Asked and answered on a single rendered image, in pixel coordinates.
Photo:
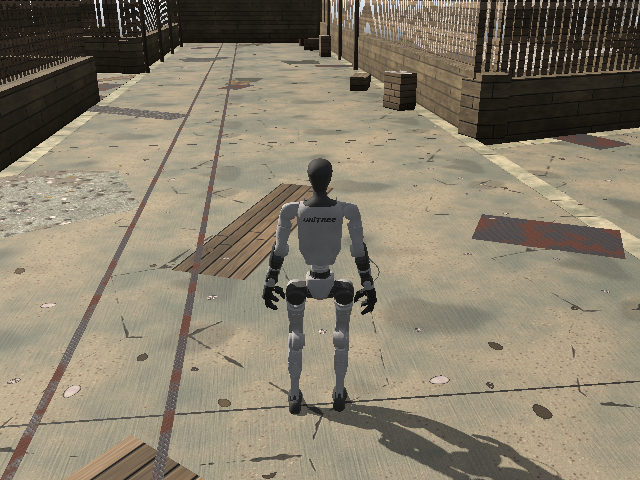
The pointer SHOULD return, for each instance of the left robot forearm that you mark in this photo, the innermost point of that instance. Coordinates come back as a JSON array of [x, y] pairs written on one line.
[[275, 263]]

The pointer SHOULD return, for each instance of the robot left thigh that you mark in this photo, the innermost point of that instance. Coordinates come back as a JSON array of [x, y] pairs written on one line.
[[296, 298]]

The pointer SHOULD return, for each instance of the robot head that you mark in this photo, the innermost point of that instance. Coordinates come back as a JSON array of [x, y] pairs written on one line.
[[319, 173]]

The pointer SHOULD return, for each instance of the robot left hand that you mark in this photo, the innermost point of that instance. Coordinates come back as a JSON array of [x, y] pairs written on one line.
[[268, 296]]

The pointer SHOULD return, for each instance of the right robot upper arm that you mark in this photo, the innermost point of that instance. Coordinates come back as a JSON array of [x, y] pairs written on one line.
[[351, 212]]

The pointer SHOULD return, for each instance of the robot right hand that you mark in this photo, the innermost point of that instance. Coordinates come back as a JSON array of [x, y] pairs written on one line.
[[370, 301]]

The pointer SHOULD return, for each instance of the right robot forearm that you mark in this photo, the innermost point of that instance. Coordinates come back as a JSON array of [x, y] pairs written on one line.
[[364, 270]]

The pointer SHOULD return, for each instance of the left robot upper arm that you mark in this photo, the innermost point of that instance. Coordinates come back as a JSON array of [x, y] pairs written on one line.
[[287, 213]]

